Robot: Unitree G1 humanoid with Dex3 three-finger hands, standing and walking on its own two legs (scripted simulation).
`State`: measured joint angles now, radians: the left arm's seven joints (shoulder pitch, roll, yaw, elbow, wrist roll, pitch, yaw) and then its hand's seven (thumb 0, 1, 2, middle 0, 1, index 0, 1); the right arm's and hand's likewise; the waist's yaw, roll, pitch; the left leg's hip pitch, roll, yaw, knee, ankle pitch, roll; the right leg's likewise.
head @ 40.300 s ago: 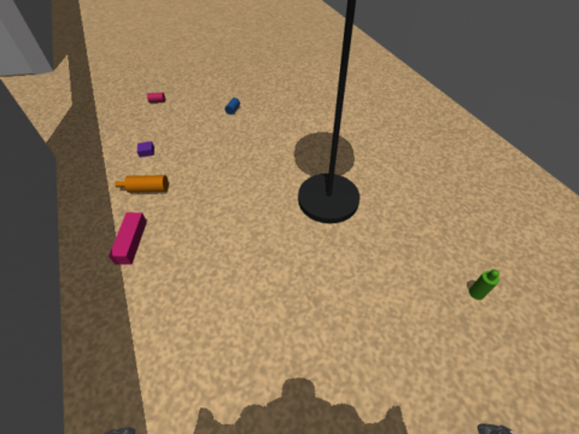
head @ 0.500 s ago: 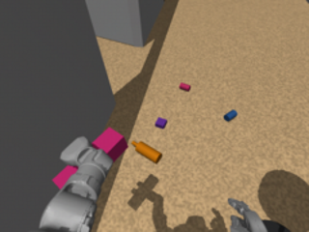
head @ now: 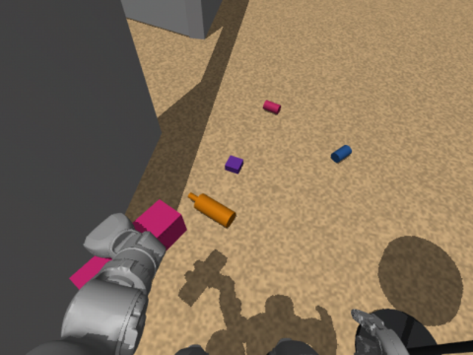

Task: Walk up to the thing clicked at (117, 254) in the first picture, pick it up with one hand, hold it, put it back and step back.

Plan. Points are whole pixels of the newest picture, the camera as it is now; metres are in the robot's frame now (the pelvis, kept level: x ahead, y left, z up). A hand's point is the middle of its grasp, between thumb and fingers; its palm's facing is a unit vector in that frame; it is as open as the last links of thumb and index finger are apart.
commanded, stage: crouch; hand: left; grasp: from above
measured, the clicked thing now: (134, 251) +0.32 +0.23 -0.12
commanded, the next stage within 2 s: lower in 1.74 s
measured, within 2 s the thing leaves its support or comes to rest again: neither
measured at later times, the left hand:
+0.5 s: hand (149, 258) +0.38 +0.26 -0.34, palm faces -0.18 -0.38 -0.91, open 9.9 cm
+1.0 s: hand (155, 262) +0.42 +0.28 -0.50, palm faces -0.19 -0.38 -0.91, open 9.8 cm
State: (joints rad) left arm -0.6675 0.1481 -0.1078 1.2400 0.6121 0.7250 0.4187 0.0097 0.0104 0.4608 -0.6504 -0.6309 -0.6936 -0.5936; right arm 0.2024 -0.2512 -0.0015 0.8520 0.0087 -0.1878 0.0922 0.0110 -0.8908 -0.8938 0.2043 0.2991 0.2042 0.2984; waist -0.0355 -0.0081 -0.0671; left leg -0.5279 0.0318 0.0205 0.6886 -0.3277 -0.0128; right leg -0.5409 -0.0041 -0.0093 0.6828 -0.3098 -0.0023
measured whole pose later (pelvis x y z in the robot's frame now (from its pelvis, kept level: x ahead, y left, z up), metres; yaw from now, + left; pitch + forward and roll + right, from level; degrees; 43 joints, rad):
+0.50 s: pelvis -0.07 +0.01 -0.21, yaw -3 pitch +35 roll -4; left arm -1.08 0.46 0.22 1.53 0.65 0.49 0.63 0.02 0.04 0.41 -0.68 -0.55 -0.73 -0.50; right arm 0.13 -0.23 0.00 0.91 -0.09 -0.19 0.15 0.01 -0.90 -0.90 0.20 0.30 0.20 0.30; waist -0.20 0.03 -0.16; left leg -1.72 0.05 -0.05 1.72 -0.61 -0.01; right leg -1.70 0.01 -0.05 1.65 -0.56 0.00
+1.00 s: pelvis -0.08 +0.01 -0.35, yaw -4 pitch +39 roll -6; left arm -1.20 0.66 0.31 1.57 0.78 0.45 0.54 0.02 0.05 0.40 -0.69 -0.54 -0.74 -0.48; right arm 0.17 -0.28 0.03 0.85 -0.11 -0.25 0.22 0.01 -0.91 -0.90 0.20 0.30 0.20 0.30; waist -0.27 0.03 -0.09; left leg -2.17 0.03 -0.08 2.18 -0.70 0.00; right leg -2.14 -0.01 -0.06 2.11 -0.65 0.01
